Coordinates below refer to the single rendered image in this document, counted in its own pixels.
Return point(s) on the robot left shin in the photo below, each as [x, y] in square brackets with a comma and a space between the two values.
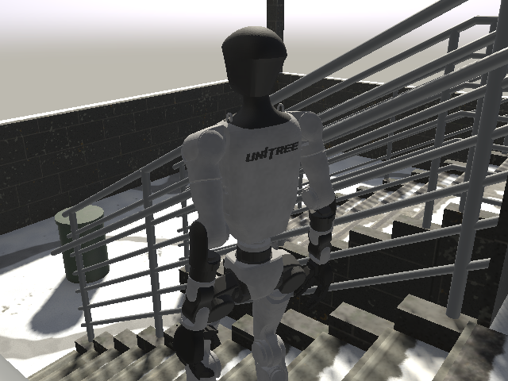
[190, 375]

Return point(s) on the right robot hand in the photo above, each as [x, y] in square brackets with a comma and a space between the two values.
[323, 274]

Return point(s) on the robot right forearm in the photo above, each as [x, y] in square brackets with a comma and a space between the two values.
[320, 235]

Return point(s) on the robot left forearm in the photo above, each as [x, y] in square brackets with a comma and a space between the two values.
[201, 279]

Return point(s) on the robot left upper arm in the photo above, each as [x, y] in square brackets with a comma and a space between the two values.
[201, 152]

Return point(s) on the left robot hand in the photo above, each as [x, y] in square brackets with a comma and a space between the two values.
[189, 348]

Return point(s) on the left robot thigh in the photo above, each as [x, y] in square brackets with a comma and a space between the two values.
[225, 290]

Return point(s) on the robot right upper arm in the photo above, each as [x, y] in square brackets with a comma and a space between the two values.
[319, 193]

